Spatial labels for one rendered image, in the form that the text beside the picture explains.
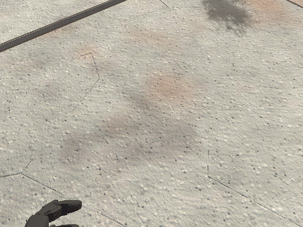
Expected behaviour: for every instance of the left robot hand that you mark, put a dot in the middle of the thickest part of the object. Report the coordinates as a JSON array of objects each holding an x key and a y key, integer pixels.
[{"x": 52, "y": 211}]

